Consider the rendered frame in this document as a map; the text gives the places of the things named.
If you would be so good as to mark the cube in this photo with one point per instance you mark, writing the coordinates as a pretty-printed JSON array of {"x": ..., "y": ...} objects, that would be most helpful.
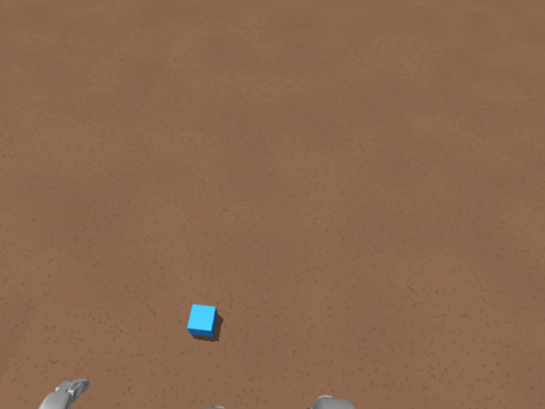
[{"x": 202, "y": 320}]

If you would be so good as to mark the left robot hand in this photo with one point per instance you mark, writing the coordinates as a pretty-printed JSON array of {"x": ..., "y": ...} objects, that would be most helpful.
[{"x": 65, "y": 394}]

